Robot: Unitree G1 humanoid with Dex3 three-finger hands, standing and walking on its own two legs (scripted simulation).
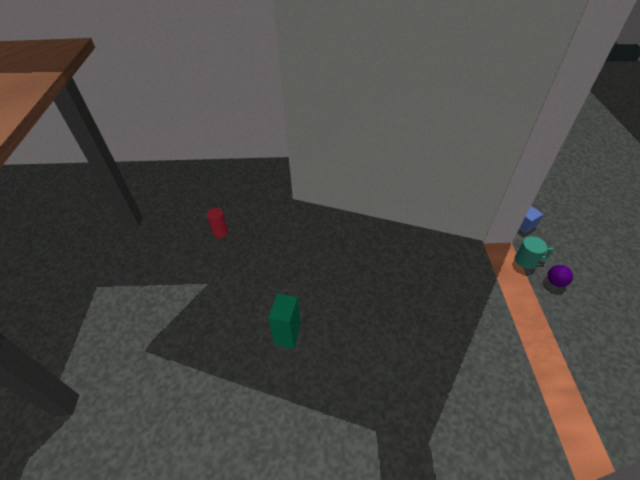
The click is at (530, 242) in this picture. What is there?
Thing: mug
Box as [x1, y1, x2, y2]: [515, 236, 553, 268]
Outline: 553,249 547,248 546,244 541,239 529,236 526,237 522,242 515,255 515,260 519,265 523,267 532,268 537,264 541,258 547,258
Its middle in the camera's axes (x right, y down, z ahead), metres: +0.83 +0.05 +1.55
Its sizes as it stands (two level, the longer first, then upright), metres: 0.121 0.087 0.097
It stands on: the floor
